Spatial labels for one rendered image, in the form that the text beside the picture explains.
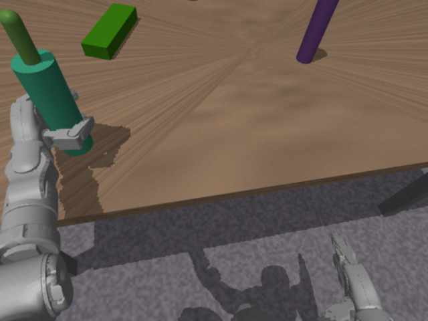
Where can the table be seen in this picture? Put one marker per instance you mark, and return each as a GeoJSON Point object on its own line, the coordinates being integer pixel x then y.
{"type": "Point", "coordinates": [205, 101]}

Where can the right robot hand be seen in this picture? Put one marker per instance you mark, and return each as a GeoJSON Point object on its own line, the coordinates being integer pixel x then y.
{"type": "Point", "coordinates": [360, 292]}

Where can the left robot hand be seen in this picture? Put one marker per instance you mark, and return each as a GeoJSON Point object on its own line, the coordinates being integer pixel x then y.
{"type": "Point", "coordinates": [28, 124]}

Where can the right robot arm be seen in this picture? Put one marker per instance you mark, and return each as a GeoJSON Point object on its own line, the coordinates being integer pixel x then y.
{"type": "Point", "coordinates": [372, 314]}

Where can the left robot arm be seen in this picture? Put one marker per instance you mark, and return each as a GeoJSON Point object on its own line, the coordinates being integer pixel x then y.
{"type": "Point", "coordinates": [34, 280]}

